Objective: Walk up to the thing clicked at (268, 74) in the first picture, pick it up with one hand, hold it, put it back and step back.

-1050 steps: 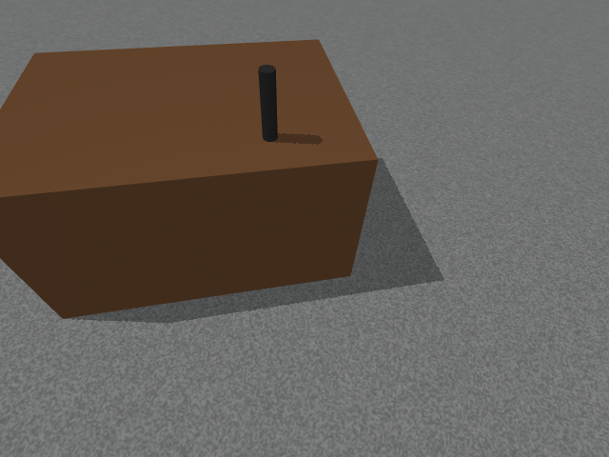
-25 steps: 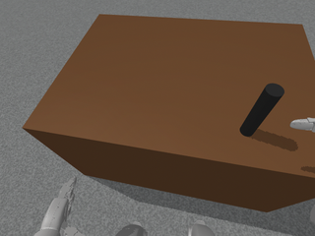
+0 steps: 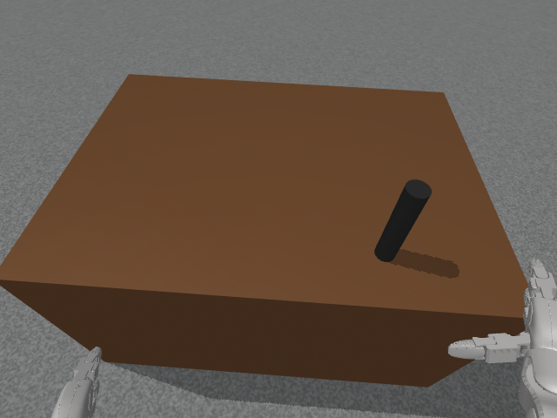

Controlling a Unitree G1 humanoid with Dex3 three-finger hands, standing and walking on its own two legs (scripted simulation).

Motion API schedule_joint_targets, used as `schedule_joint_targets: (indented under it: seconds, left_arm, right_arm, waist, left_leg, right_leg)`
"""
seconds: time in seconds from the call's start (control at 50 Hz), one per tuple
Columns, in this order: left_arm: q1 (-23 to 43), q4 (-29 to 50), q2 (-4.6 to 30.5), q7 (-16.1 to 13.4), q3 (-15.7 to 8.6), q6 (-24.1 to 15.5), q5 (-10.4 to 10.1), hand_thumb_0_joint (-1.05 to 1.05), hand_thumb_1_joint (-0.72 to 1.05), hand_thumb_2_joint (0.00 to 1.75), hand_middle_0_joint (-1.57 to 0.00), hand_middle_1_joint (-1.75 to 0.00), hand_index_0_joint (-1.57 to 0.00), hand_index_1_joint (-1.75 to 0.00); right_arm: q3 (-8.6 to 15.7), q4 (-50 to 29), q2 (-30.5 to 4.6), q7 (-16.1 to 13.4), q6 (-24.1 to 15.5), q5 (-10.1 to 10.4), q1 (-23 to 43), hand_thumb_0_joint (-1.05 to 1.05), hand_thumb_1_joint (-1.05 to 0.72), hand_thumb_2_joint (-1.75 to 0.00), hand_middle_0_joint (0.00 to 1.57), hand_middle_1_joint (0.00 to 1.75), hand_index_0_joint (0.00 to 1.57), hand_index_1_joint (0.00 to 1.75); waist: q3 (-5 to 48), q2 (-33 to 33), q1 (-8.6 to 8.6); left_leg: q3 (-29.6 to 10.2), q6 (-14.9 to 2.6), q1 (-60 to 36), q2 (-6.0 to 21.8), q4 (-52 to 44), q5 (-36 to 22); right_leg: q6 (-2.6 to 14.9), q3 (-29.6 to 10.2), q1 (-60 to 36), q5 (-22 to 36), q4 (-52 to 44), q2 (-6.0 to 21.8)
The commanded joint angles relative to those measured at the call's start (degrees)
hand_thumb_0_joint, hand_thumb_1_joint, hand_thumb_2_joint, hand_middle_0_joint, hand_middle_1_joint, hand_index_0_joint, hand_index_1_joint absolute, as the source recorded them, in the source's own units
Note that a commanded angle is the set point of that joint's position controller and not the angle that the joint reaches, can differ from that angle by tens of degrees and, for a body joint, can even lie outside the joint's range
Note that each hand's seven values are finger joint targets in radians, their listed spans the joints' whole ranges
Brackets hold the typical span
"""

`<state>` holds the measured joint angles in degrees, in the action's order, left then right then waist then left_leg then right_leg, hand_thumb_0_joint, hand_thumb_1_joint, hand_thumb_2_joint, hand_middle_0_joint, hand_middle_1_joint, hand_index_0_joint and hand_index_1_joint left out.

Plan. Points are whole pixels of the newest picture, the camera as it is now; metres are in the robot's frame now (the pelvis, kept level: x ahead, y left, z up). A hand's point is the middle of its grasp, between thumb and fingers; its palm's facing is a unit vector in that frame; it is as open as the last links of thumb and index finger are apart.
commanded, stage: sink last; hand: right
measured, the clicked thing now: (399, 225) +0.46 -0.23 -0.05
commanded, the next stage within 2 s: home in 0.58 s
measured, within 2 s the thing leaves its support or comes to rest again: neither
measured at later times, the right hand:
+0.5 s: hand (439, 415) +0.15 -0.21 -0.03, palm faces +0.28 +0.90 -0.32, open 17.4 cm
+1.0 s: hand (426, 399) +0.17 -0.20 -0.04, palm faces +0.23 +0.93 -0.27, open 17.5 cm
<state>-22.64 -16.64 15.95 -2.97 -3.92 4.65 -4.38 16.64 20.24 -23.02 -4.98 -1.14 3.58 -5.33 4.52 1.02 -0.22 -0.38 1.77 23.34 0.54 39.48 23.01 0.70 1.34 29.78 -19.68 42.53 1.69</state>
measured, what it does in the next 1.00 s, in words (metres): stands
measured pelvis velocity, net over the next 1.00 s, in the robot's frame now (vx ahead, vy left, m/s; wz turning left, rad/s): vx -0.01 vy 0.02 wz -0.01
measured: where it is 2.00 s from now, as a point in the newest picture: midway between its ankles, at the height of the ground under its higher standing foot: outside the picture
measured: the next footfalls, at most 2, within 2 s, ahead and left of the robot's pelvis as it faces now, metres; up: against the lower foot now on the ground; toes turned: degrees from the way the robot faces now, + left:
none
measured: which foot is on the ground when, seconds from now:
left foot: down 0.00-1.00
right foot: down 0.00-1.00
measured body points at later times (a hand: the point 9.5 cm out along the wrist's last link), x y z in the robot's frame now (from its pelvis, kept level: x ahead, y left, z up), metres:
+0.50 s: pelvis -0.02 +0.04 +0.00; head +0.00 +0.05 +0.44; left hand +0.14 +0.31 -0.07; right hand +0.13 -0.25 -0.01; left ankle -0.03 +0.14 -0.72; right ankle +0.02 -0.11 -0.71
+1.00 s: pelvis -0.01 +0.02 +0.00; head +0.01 +0.03 +0.45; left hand +0.16 +0.24 -0.07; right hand +0.15 -0.25 -0.02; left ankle -0.03 +0.14 -0.71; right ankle +0.02 -0.11 -0.72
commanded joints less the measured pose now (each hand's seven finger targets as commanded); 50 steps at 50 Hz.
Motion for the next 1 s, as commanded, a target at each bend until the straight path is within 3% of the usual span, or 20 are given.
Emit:
schedule_joint_targets:
  seconds: [0.0, 0.04, 0.08, 0.12, 0.18, 0.22, 0.28, 0.34, 0.42, 0.52, 0.54, 0.58, 0.64, 0.66, 0.7, 0.74, 0.8, 0.84, 0.9, 0.98]
  left_arm:
    - [3.7, 6.9, 7.8, -2.4, -5.3, -3.8, 0.7, 0.00, -0.51, 0.06, -0.06, -0.05, -0.06, -0.05]
    - [5.4, 7.4, 4.5, -2.5, -2.6, -4.2, 0.9, 0.00, -0.51, 0.06, -0.06, -0.05, -0.06, -0.05]
    - [4.2, 7.2, 7.0, -2.9, -5.4, -4.7, 1.3, 0.00, -0.50, 0.05, -0.06, -0.05, -0.06, -0.05]
    - [4.0, 8.5, 6.2, -3.0, -4.7, -4.6, 1.6, 0.00, -0.49, 0.05, -0.06, -0.06, -0.06, -0.05]
    - [2.9, 9.3, 7.3, -3.2, -6.1, -5.0, 1.5, 0.00, -0.50, 0.05, -0.06, -0.06, -0.06, -0.06]
    - [1.1, 9.4, 7.6, -3.5, -7.5, -5.4, 1.6, 0.00, -0.50, 0.05, -0.06, -0.06, -0.06, -0.05]
    - [1.9, 9.7, 7.5, -4.0, -7.7, -6.3, 1.8, 0.00, -0.51, 0.04, -0.06, -0.06, -0.06, -0.06]
    - [0.6, 5.8, 5.7, -4.3, -7.1, -6.7, 2.0, 0.00, -0.51, 0.04, -0.06, -0.06, -0.06, -0.05]
    - [4.2, 7.2, 3.1, -3.9, -3.5, -7.8, 2.5, 0.00, -0.52, 0.05, -0.06, -0.06, -0.06, -0.06]
    - [6.1, 7.3, 6.2, -4.3, -5.4, -8.7, 3.2, 0.00, -0.53, 0.06, -0.06, -0.06, -0.05, -0.06]
    - [6.5, 8.5, 5.8, -4.4, -4.9, -8.8, 3.1, 0.00, -0.53, 0.06, -0.06, -0.06, -0.05, -0.06]
    - [7.0, 9.9, 8.0, -4.7, -7.4, -9.0, 3.1, 0.00, -0.52, 0.06, -0.06, -0.06, -0.05, -0.06]
    - [3.4, 6.9, 3.9, -4.0, -4.4, -8.5, 2.8, 0.00, -0.52, 0.06, -0.05, -0.05, -0.05, -0.06]
    - [2.7, 7.6, 5.3, -4.2, -6.1, -8.5, 2.7, 0.00, -0.51, 0.07, -0.05, -0.05, -0.05, -0.06]
    - [1.7, 6.1, 5.1, -3.7, -5.9, -8.5, 2.6, 0.00, -0.35, 0.23, -0.12, -0.16, -0.11, -0.16]
    - [3.3, 6.2, 1.2, -2.9, -1.5, -8.8, 2.5, 0.00, -0.19, 0.39, -0.12, -0.17, -0.12, -0.17]
    - [6.3, 7.5, 0.3, -2.7, 0.5, -9.7, 2.6, 0.00, 0.05, 0.54, -0.14, -0.19, -0.13, -0.19]
    - [6.1, 5.9, -2.3, -2.5, 3.9, -9.8, 2.8, 0.00, 0.21, 0.55, -0.14, -0.19, -0.14, -0.20]
    - [4.8, 5.0, 2.6, -3.0, 0.0, -9.9, 3.2, 0.00, 0.45, 0.67, -0.16, -0.23, -0.16, -0.23]
    - [4.7, 5.5, 4.4, -2.9, -1.8, -9.7, 3.2, 0.00, 0.66, 0.76, -0.18, -0.25, -0.17, -0.26]
  right_arm:
    - [4.9, -25.3, -14.1, -1.9, -4.4, 0.5, 4.5, 0.00, 0.45, -0.07, 0.06, 0.05, 0.06, 0.05]
    - [2.6, -25.0, -9.2, -1.8, -4.4, 0.7, -4.3, 0.00, 0.46, -0.07, 0.06, 0.06, 0.06, 0.06]
    - [0.5, -20.9, -4.6, -1.4, -3.7, 0.7, -13.5, 0.00, 0.46, -0.06, 0.06, 0.06, 0.06, 0.06]
    - [0.8, -28.8, -5.8, -1.2, -4.6, 0.6, -12.0, 0.00, 0.47, -0.06, 0.06, 0.06, 0.06, 0.06]
    - [-3.5, -24.9, -0.5, -0.2, -3.7, 0.8, -20.0, 0.00, 0.50, -0.04, 0.05, 0.05, 0.05, 0.05]
    - [-2.0, -29.9, -2.3, -0.3, -4.0, 0.7, -17.5, 0.00, 0.54, -0.03, 0.05, 0.05, 0.05, 0.05]
    - [-3.5, -27.7, -1.5, 0.0, -3.9, 0.3, -14.8, 0.00, 0.53, -0.04, 0.05, 0.05, 0.05, 0.05]
    - [-1.9, -27.5, -2.5, 0.0, -4.0, 0.0, -13.3, 0.00, 0.52, -0.05, 0.05, 0.06, 0.05, 0.06]
    - [-0.9, -26.9, -3.1, 0.0, -4.5, -0.2, -17.0, 0.00, 0.54, -0.05, 0.05, 0.06, 0.05, 0.06]
    - [2.1, -29.1, -5.2, -0.7, -5.5, 0.1, -18.0, 0.00, 0.60, -0.01, 0.04, 0.05, 0.05, 0.05]
    - [1.3, -28.5, -4.4, -0.5, -5.8, 0.2, -18.8, 0.00, 0.61, 0.00, 0.04, 0.04, 0.04, 0.04]
    - [2.6, -28.9, -5.0, -0.7, -6.2, 0.4, -18.5, 0.00, 0.58, -0.02, 0.04, 0.05, 0.05, 0.05]
    - [3.0, -24.5, -3.6, -0.2, -6.7, 0.4, -20.4, 0.00, 0.58, -0.02, 0.04, 0.05, 0.05, 0.05]
    - [3.1, -22.8, -3.5, 0.0, -6.6, 0.4, -19.3, 0.00, 0.53, -0.04, 0.05, 0.05, 0.05, 0.05]
    - [1.6, -21.5, -1.8, 0.7, -6.9, 0.5, -18.5, 0.00, 0.49, -0.09, 0.06, 0.06, 0.06, 0.06]
    - [1.2, -22.6, -1.8, 1.1, -7.6, 0.4, -15.8, 0.00, 0.54, -0.07, 0.06, 0.06, 0.06, 0.06]
    - [-1.6, -21.8, 0.0, 1.3, -8.0, -0.1, -13.5, 0.00, 0.58, -0.04, 0.05, 0.05, 0.05, 0.05]
    - [-3.5, -21.8, 1.0, 1.4, -8.3, -0.5, -12.7, 0.00, 0.58, -0.04, 0.05, 0.05, 0.05, 0.05]
    - [-3.8, -19.2, 0.5, 1.1, -7.2, -0.8, -15.9, 0.00, 0.55, -0.06, 0.05, 0.05, 0.05, 0.05]
    - [-10.2, -15.9, 5.6, 1.5, -5.1, -1.2, -15.9, 0.00, 0.55, -0.06, 0.05, 0.05, 0.05, 0.05]
  waist:
    - [10.2, 7.0, -1.05]
    - [8.1, 4.1, -1.76]
    - [6.6, 0.0, -0.58]
    - [7.8, 2.2, -0.91]
    - [3.2, -0.9, 0.03]
    - [4.3, -0.9, 0.37]
    - [0.1, -2.9, 2.02]
    - [0.4, -1.0, 1.16]
    - [2.5, -0.6, -1.55]
    - [6.0, -0.6, -2.69]
    - [4.7, -2.0, -2.41]
    - [4.5, -3.7, -2.33]
    - [-0.7, -4.2, -2.39]
    - [0.2, -5.3, -1.12]
    - [-1.4, -5.7, -0.59]
    - [-1.1, -3.5, -1.63]
    - [0.8, -1.3, -1.08]
    - [0.8, 0.9, -1.35]
    - [5.2, 1.3, -0.84]
    - [5.2, 0.1, 1.10]
  left_leg:
    - [3.3, -2.76, -0.2, -1.6, -4.4, -14.1]
    - [3.3, -2.47, -1.2, -1.6, -4.7, -13.6]
    - [3.1, -1.77, -1.2, -1.5, -4.9, -15.1]
    - [2.6, -1.75, -1.1, -1.1, -5.0, -14.3]
    - [2.6, -1.53, 1.7, -1.0, -5.7, -11.2]
    - [2.7, -1.41, 2.2, -0.9, -5.3, -11.6]
    - [1.0, -1.04, 5.1, 0.0, -6.9, -7.1]
    - [0.3, -1.27, 6.0, 0.4, -6.7, -5.1]
    - [-0.4, -1.16, 3.7, 1.0, -6.5, -5.2]
    - [-0.8, -0.71, 1.3, 1.3, -6.2, -9.0]
    - [-0.7, -0.57, 1.3, 1.3, -6.5, -9.2]
    - [-0.4, -0.43, 1.2, 1.2, -7.0, -8.7]
    - [-0.9, -0.40, 3.0, 1.5, -8.7, -4.8]
    - [-0.8, -0.26, 3.2, 1.4, -8.8, -5.6]
    - [0.4, -0.49, 4.2, 0.7, -8.2, -6.1]
    - [0.5, -0.71, 3.4, 0.7, -7.8, -7.1]
    - [1.4, -1.57, 3.0, -0.2, -6.4, -6.5]
    - [1.8, -2.00, 3.1, -0.5, -5.7, -5.8]
    - [2.4, -1.96, 1.3, -0.9, -3.8, -11.3]
    - [3.2, -1.93, 2.5, -1.4, -2.9, -12.7]
  right_leg:
    - [-0.75, -0.1, -13.8, 14.8, -7.2, 0.0]
    - [-0.39, 0.2, -11.9, 13.7, -7.3, -0.3]
    - [0.10, 0.7, -11.2, 14.2, -6.8, -0.7]
    - [0.01, 1.1, -11.4, 13.1, -6.7, -1.0]
    - [0.32, 1.4, -9.7, 10.0, -6.8, -1.3]
    - [0.39, 1.3, -11.0, 10.3, -6.6, -1.2]
    - [0.51, 1.5, -9.7, 6.0, -5.9, -1.6]
    - [0.28, 1.5, -9.5, 4.7, -5.6, -1.6]
    - [0.01, 1.9, -7.7, 5.6, -4.3, -2.3]
    - [-0.06, 1.8, -9.0, 8.8, -3.8, -2.2]
    - [0.00, 1.8, -9.2, 9.1, -3.7, -2.1]
    - [0.00, 1.5, -9.5, 8.9, -4.2, -2.0]
    - [-0.10, 2.0, -8.1, 6.5, -5.0, -2.0]
    - [0.07, 2.0, -8.8, 7.0, -5.0, -1.9]
    - [0.14, 1.8, -9.2, 7.1, -5.9, -1.7]
    - [0.02, 2.0, -8.9, 7.7, -6.2, -1.9]
    - [-0.19, 1.6, -9.4, 6.9, -7.4, -1.5]
    - [-0.43, 1.6, -9.3, 6.2, -7.7, -1.4]
    - [-0.43, 1.2, -11.0, 11.1, -6.9, -1.0]
    - [-0.47, 0.6, -12.1, 13.1, -6.6, -0.3]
